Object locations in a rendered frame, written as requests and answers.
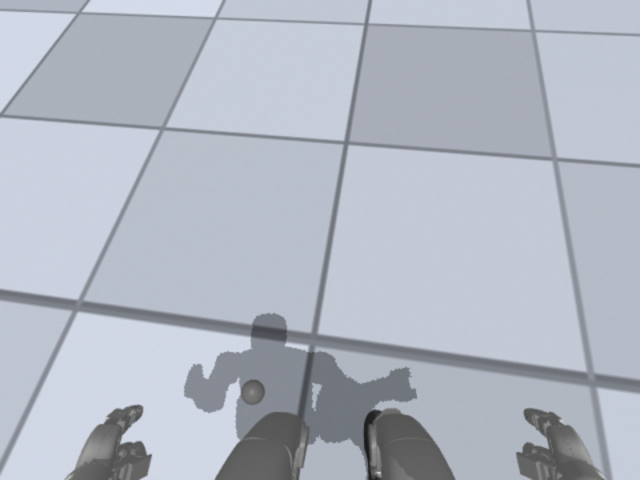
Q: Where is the ball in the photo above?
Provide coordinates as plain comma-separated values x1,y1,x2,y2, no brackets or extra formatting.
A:
241,380,265,405

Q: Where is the left robot arm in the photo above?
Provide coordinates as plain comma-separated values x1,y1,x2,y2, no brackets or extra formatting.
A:
65,463,114,480

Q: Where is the right robot arm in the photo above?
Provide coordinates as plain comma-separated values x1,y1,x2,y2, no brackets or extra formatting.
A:
555,460,607,480

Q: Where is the right robot hand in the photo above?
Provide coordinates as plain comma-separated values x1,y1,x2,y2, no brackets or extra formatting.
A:
516,408,594,480

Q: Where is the left robot hand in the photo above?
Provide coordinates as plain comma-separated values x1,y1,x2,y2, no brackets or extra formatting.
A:
75,405,152,480

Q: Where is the right robot foot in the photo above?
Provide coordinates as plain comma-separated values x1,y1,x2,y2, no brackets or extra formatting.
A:
364,410,382,480

